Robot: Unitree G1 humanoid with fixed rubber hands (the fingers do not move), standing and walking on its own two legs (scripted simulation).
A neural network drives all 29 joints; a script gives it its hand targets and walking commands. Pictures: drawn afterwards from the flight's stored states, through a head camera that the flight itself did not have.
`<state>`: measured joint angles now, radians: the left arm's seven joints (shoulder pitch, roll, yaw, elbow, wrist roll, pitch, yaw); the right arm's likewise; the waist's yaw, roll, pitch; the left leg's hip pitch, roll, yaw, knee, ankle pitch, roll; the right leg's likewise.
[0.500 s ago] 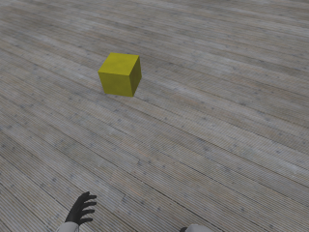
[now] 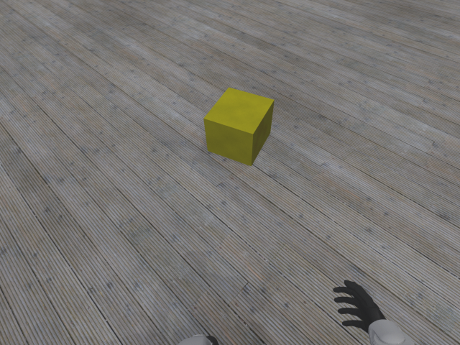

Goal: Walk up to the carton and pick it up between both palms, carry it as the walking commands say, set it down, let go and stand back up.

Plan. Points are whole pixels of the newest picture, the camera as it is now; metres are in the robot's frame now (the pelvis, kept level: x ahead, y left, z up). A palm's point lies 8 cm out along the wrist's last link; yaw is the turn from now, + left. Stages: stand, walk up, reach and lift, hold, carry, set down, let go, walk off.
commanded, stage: walk up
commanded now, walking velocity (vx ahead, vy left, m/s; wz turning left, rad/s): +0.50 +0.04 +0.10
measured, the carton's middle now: (239, 126) +1.28 +0.07 -0.63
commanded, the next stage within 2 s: none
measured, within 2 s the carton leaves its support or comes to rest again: neither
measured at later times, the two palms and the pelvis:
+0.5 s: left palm (170, 203) +0.42 +0.20 -0.10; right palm out of the picture +0.15 -0.25 -0.14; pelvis +0.25 -0.03 +0.00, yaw +2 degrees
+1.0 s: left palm (130, 235) +0.35 +0.28 -0.12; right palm (314, 139) +0.66 -0.17 -0.11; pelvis +0.48 +0.05 +0.00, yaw +1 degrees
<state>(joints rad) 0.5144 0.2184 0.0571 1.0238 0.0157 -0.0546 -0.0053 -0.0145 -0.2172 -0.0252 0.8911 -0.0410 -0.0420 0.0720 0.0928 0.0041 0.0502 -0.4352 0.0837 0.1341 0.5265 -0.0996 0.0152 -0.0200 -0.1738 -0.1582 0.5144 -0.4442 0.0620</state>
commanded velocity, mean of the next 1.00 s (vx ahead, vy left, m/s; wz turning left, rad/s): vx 0.50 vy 0.07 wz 0.02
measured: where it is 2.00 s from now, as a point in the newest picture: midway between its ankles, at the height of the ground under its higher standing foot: (236, 211)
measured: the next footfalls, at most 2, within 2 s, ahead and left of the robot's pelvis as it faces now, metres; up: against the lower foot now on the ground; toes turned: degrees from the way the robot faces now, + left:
right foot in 0.48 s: +0.38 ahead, -0.14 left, +0.00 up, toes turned -7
left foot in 0.98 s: +0.61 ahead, +0.18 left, +0.00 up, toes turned +9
